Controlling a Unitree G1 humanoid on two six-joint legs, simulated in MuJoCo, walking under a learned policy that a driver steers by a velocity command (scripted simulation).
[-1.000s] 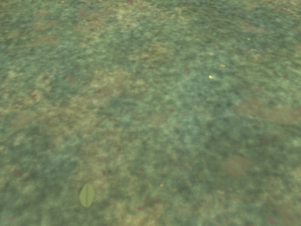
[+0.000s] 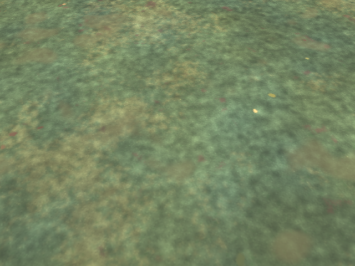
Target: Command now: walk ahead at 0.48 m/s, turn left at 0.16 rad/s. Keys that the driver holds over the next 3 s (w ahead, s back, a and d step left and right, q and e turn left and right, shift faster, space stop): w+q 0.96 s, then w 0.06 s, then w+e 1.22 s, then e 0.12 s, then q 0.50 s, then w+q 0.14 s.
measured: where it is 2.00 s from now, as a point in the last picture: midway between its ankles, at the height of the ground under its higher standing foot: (110, 160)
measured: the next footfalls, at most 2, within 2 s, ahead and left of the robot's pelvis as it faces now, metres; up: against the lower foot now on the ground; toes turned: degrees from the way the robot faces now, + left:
left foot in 0.04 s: +0.18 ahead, +0.09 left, -0.19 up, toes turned +2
right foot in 0.44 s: +0.42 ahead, -0.06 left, -0.19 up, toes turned +18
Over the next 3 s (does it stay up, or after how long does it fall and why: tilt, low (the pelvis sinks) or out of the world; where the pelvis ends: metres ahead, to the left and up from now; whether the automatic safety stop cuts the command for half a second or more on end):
stays up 1.30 0.43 -0.07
